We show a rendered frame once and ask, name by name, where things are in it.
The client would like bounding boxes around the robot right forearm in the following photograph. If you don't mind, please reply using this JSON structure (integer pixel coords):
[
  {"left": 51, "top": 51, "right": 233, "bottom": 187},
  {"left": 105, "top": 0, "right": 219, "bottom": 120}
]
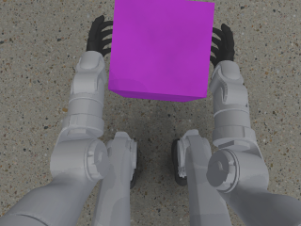
[{"left": 209, "top": 60, "right": 264, "bottom": 162}]

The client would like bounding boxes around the robot right hand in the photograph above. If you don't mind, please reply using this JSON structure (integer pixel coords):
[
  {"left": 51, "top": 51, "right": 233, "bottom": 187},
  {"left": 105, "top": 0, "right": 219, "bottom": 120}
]
[{"left": 210, "top": 24, "right": 235, "bottom": 68}]

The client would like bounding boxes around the left robot upper arm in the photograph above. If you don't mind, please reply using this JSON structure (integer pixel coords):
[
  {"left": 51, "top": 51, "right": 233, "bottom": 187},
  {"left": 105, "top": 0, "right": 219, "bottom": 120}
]
[{"left": 0, "top": 137, "right": 110, "bottom": 226}]

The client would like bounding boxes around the left robot thigh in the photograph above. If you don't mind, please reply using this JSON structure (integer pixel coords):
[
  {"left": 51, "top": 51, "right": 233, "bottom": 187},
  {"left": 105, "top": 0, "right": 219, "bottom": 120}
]
[{"left": 91, "top": 137, "right": 137, "bottom": 226}]

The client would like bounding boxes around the robot left hand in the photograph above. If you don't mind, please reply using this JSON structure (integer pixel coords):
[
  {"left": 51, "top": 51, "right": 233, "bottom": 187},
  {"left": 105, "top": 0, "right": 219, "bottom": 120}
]
[{"left": 86, "top": 15, "right": 114, "bottom": 57}]

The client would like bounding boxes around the robot right foot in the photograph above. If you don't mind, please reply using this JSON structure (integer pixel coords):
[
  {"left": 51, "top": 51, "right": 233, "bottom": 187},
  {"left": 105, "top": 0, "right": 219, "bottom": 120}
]
[{"left": 171, "top": 138, "right": 188, "bottom": 186}]

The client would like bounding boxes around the carton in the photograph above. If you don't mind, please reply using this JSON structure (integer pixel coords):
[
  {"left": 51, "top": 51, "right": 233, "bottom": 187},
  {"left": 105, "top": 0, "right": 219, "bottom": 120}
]
[{"left": 108, "top": 0, "right": 215, "bottom": 103}]

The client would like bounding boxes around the right robot upper arm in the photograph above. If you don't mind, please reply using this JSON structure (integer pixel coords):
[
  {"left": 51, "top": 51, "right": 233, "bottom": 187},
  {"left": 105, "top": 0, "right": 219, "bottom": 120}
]
[{"left": 206, "top": 149, "right": 301, "bottom": 226}]

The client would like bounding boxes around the robot left forearm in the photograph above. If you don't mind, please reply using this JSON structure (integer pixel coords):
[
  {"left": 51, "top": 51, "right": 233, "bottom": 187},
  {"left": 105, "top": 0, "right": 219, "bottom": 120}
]
[{"left": 50, "top": 51, "right": 107, "bottom": 174}]

